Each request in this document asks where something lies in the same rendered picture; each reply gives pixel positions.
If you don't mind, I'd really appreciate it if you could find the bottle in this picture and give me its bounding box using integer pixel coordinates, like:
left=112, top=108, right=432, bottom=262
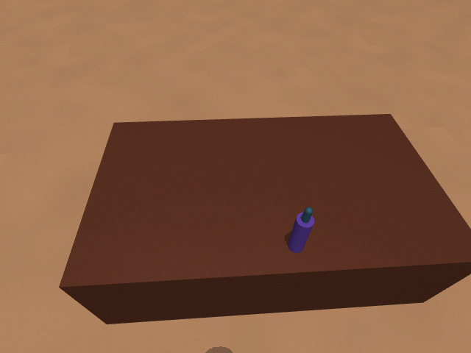
left=288, top=207, right=314, bottom=253

